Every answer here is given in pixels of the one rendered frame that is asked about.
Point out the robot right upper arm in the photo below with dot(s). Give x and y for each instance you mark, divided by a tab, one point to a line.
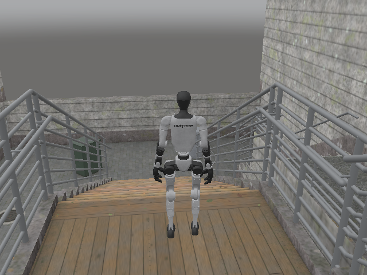
203	131

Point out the robot left forearm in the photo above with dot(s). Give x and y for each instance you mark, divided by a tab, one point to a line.
159	156

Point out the right robot shin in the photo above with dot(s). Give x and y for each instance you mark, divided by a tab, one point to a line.
195	209

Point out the robot right forearm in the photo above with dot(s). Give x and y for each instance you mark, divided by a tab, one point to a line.
207	157

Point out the left robot thigh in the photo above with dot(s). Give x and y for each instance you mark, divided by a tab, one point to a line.
169	169

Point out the right robot hand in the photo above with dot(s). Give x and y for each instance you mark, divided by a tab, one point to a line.
210	175

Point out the robot left upper arm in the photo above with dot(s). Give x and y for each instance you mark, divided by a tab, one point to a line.
163	131

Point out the left robot hand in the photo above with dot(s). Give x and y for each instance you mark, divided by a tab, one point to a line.
156	174

